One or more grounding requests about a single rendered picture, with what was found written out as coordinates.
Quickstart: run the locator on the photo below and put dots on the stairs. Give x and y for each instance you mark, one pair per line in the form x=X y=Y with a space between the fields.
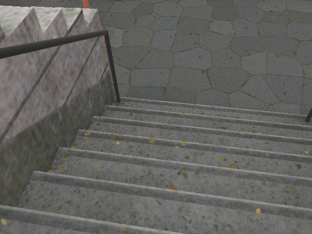
x=150 y=166

